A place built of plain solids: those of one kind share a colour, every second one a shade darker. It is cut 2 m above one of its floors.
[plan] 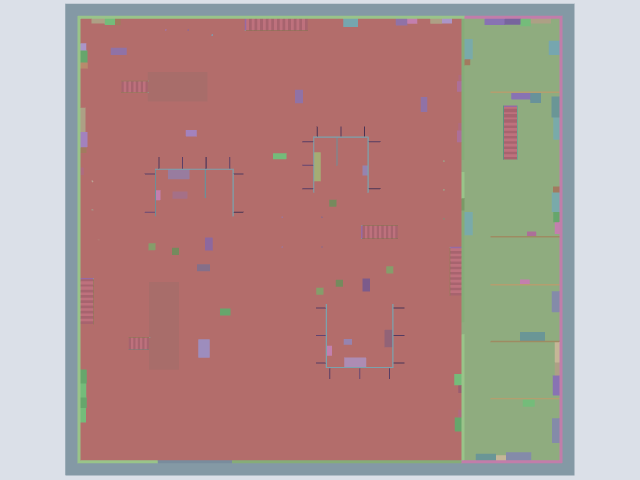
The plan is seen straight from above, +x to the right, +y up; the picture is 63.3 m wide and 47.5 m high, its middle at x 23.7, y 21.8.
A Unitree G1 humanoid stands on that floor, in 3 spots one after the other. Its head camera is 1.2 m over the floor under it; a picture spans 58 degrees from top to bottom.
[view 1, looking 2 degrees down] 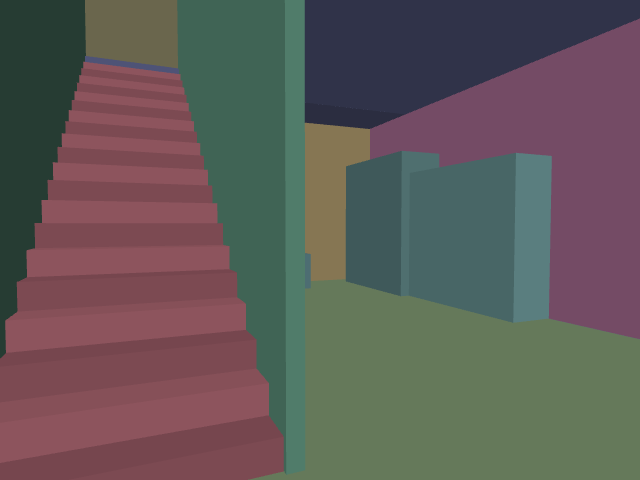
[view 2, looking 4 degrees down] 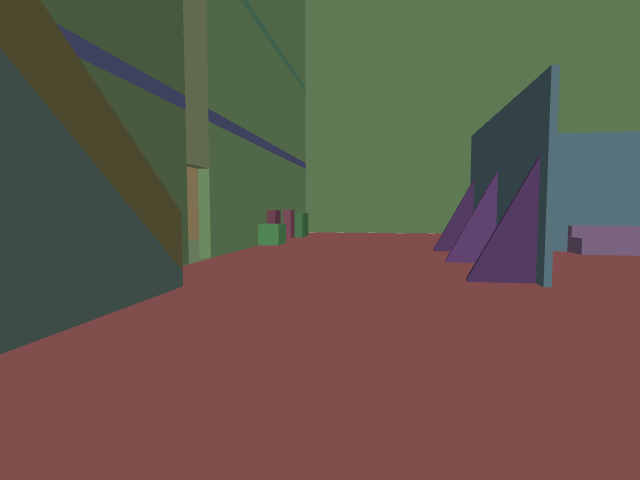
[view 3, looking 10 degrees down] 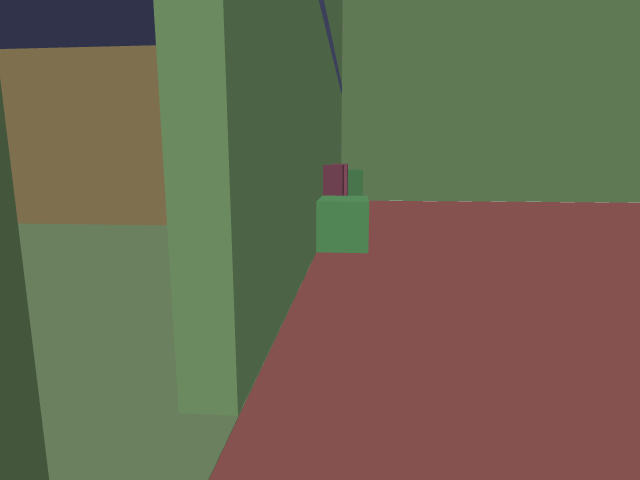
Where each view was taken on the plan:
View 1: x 42.55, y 27.79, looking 67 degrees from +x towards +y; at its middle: wall_part_annex_ground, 9.30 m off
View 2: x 33.36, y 22.58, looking -81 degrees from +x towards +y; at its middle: floor_bay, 17.20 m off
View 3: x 37.14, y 14.33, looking -85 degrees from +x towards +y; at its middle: roadcase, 5.90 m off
